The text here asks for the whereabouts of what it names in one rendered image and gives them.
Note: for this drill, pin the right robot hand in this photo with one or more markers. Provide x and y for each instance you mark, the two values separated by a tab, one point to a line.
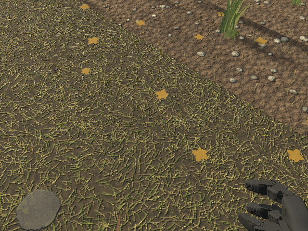
292	216

